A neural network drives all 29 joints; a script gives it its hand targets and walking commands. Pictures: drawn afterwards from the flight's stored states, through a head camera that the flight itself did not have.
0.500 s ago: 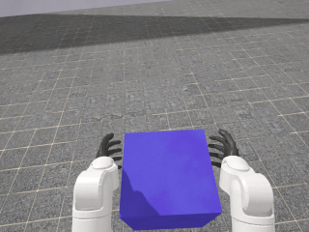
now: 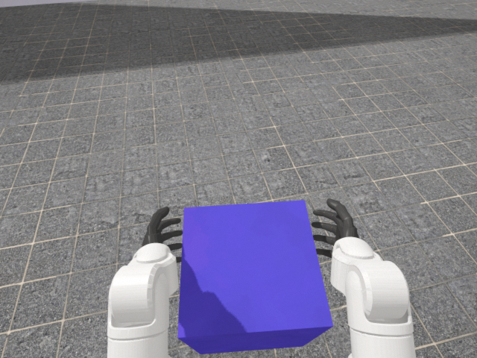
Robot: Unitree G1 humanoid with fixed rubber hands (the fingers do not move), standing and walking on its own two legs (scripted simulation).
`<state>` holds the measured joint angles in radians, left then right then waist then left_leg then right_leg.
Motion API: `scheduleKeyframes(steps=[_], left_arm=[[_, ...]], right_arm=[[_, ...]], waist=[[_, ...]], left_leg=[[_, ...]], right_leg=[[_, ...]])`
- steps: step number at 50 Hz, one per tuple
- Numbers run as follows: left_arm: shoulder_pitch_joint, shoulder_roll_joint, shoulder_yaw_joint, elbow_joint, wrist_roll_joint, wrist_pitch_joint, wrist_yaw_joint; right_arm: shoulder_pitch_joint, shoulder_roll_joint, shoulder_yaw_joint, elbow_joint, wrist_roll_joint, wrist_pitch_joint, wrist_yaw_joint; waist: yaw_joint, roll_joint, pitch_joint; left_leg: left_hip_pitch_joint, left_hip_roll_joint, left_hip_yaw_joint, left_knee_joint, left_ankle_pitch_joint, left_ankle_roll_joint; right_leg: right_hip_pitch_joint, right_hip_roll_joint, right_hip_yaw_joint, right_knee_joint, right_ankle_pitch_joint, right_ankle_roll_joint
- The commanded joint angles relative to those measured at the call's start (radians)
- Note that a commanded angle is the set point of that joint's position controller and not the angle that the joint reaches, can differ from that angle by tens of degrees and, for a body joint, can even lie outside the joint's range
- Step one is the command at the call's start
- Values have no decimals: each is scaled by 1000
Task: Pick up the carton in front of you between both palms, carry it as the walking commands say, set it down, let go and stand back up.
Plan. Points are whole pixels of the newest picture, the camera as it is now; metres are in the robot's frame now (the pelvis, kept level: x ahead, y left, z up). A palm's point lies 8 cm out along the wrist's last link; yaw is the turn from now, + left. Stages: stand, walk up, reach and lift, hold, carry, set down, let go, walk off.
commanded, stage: carry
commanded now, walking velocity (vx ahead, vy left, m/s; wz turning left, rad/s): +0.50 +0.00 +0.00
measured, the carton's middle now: (248, 283) +0.28 +0.01 -0.07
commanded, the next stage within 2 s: none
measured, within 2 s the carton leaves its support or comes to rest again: neither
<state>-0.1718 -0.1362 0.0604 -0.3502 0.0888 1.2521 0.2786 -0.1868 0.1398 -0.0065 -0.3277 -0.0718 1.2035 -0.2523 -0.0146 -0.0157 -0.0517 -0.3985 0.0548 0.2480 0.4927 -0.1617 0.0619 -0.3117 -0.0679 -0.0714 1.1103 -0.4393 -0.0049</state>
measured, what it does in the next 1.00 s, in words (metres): walks ahead: right foot, then left foot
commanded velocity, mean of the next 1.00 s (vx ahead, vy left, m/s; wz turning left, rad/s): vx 0.28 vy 0.00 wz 0.00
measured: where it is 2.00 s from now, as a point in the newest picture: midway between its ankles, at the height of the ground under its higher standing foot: (249, 270)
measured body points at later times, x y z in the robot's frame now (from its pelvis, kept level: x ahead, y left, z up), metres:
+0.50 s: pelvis +0.32 -0.05 +0.01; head +0.33 -0.06 +0.46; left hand +0.58 +0.12 +0.10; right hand +0.61 -0.17 +0.09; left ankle +0.20 +0.07 -0.64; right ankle +0.36 -0.12 -0.73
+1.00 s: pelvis +0.58 +0.00 +0.01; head +0.63 +0.02 +0.45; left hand +0.87 +0.16 +0.07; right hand +0.88 -0.13 +0.08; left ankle +0.66 +0.08 -0.73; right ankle +0.54 -0.12 -0.72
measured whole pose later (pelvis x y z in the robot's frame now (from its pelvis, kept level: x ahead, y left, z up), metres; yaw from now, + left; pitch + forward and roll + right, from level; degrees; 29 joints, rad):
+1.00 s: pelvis +0.58 +0.00 +0.01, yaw +1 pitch +4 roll +0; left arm -0.21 -0.14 0.06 -0.39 0.10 1.21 0.27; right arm -0.20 0.14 -0.03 -0.38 -0.08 1.19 -0.24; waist -0.01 -0.03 0.04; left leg -0.36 0.04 0.24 0.37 -0.07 0.08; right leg -0.28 -0.05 -0.08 0.61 -0.50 0.02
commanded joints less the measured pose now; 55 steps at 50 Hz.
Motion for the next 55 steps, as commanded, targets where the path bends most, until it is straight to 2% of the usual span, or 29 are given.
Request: scheduleKeyframes(steps=[1, 4, 7, 11, 13, 15, 16, 17, 18, 19, 20, 21, 22, 23, 25, 29, 33, 36, 38, 39, 40, 41, 42, 43, 45, 48, 50, 53, 55], left_arm=[[-375, -1072, -547, -137, -313, -103, -250], [-353, -1083, -552, -167, -299, -128, -244], [-309, -1042, -548, -165, -281, -127, -232], [-340, -966, -566, -237, -309, -104, -220], [-339, -907, -556, -248, -321, -80, -210], [-300, -841, -525, -220, -317, -54, -197], [-280, -807, -506, -202, -310, -41, -191], [-265, -759, -487, -185, -298, -31, -183], [-264, -750, -470, -168, -294, -27, -178], [-280, -789, -474, -192, -306, -29, -181], [-293, -829, -480, -210, -314, -32, -187], [-335, -870, -495, -222, -323, -36, -195], [-363, -907, -502, -229, -331, -43, -204], [-388, -929, -512, -240, -341, -51, -214], [-399, -942, -517, -246, -352, -60, -229], [-391, -911, -507, -248, -358, -54, -236], [-301, -839, -471, -167, -308, -28, -225], [-295, -840, -463, -152, -289, -24, -223], [-329, -860, -474, -165, -297, -26, -223], [-346, -868, -483, -169, -303, -26, -223], [-358, -875, -493, -182, -311, -25, -223], [-372, -897, -527, -198, -330, -23, -227], [-366, -918, -547, -186, -334, -29, -232], [-354, -948, -552, -187, -335, -41, -238], [-359, -1021, -564, -173, -333, -63, -251], [-375, -1068, -572, -222, -338, -97, -257], [-358, -1044, -570, -226, -325, -104, -254], [-334, -974, -572, -156, -298, -89, -263], [-354, -944, -585, -117, -294, -80, -277]], right_arm=[[-301, 1126, 465, -122, 290, -64, 222], [-270, 1118, 468, -129, 300, -80, 234], [-228, 1070, 471, -130, 294, -79, 229], [-214, 986, 469, -187, 284, -60, 207], [-222, 926, 466, -212, 277, -40, 186], [-207, 861, 458, -204, 263, -13, 163], [-197, 821, 450, -197, 255, 2, 152], [-204, 801, 445, -208, 255, 18, 145], [-228, 804, 455, -210, 267, 29, 142], [-260, 829, 481, -229, 293, 29, 145], [-278, 868, 492, -222, 306, 27, 152], [-289, 905, 491, -211, 301, 21, 158], [-297, 944, 497, -201, 301, 13, 164], [-298, 976, 503, -188, 298, 5, 169], [-306, 1009, 505, -193, 292, -9, 173], [-284, 991, 489, -194, 269, -14, 156], [-213, 928, 459, -119, 243, 14, 149], [-249, 928, 472, -126, 266, 23, 162], [-270, 949, 480, -137, 281, 20, 172], [-276, 951, 476, -136, 281, 18, 177], [-260, 940, 467, -129, 286, 15, 179], [-232, 953, 452, -113, 280, 7, 177], [-210, 980, 435, -92, 270, 0, 178], [-217, 1019, 442, -102, 275, -13, 184], [-267, 1080, 453, -134, 277, -40, 200], [-310, 1113, 473, -205, 288, -69, 214], [-272, 1094, 479, -176, 287, -65, 221], [-267, 1022, 510, -128, 275, -47, 238], [-289, 984, 524, -94, 271, -38, 254]], waist=[[-3, 122, -337], [-7, 155, -302], [-5, 165, -239], [-13, 184, -192], [-12, 184, -180], [14, 132, -225], [35, 71, -302], [44, -181, -386], [38, -331, -367], [41, -235, -338], [40, -130, -320], [37, -78, -318], [28, -53, -312], [28, -79, -306], [28, -127, -290], [26, -109, -227], [30, -128, -153], [38, -149, -161], [16, -103, -210], [8, -35, -259], [1, 120, -360], [-9, 270, -457], [-11, 195, -483], [-7, 136, -466], [2, 147, -432], [1, 179, -459], [6, 124, -450], [6, 37, -377], [4, 31, -364]], left_leg=[[468, 270, -306, -270, 221, 46], [476, 249, -249, -312, 213, 69], [475, 206, -159, -321, 240, 59], [501, 190, -119, -287, 315, 42], [504, 190, -105, -235, 333, 30], [426, 147, -22, -15, 480, -16], [277, 112, -7, 184, 385, -51], [37, 24, -17, 495, 77, -93], [-237, -59, -108, 668, -313, -92], [-318, -14, -199, 771, -332, -69], [-313, 29, -228, 792, -311, -55], [-286, 59, -242, 739, -259, -47], [-243, 80, -251, 654, -190, -47], [-218, 73, -222, 584, -141, -53], [-219, 67, -189, 498, -73, -60], [-248, 59, -139, 317, 49, -72], [-170, 1, -48, 98, 120, -81], [-41, -47, 10, 2, 218, -82], [178, -64, 32, -136, 349, -68], [355, 22, -45, -145, 577, -50], [627, 238, -259, -29, 1089, 33], [740, 375, -439, -32, 1368, 145], [716, 379, -422, -56, 1224, 171], [674, 361, -384, -102, 1050, 147], [585, 276, -285, -155, 773, 72], [489, 211, -204, -156, 502, 45], [414, 192, -167, -126, 385, 14], [312, 129, -116, -76, 296, -27], [315, 116, -127, -56, 346, -32]], right_leg=[[-278, -52, 26, -97, 135, -14], [-288, -39, -15, -250, 215, 7], [-279, -29, -60, -440, 308, 17], [-225, 4, -125, -582, 382, 8], [-162, 14, -155, -633, 367, -6], [82, 62, -210, -703, 330, -22], [322, 4, -128, -688, 294, -44], [514, -256, 280, -754, 248, -133], [629, -367, 551, -850, 386, -228], [611, -362, 503, -843, 549, -238], [535, -323, 372, -804, 649, -201], [475, -329, 299, -808, 629, -177], [422, -292, 233, -854, 536, -138], [392, -264, 169, -885, 475, -115], [373, -248, 121, -930, 418, -112], [408, -210, 28, -961, 469, -125], [403, -163, -103, -872, 910, -90], [394, -142, -145, -775, 957, -55], [322, -106, -180, -599, 971, -12], [216, -78, -166, -465, 826, 25], [1, -24, -147, -278, 458, 65], [-104, 41, -54, -152, -88, 75], [-117, 18, 48, -139, -157, 50], [-102, 4, 53, -191, -146, 34], [-52, -29, 56, -430, -136, 21], [100, 28, -31, -632, 20, 22], [190, -12, -30, -716, 247, 16], [193, -99, 22, -701, 461, 11], [177, -120, 21, -660, 538, 17]])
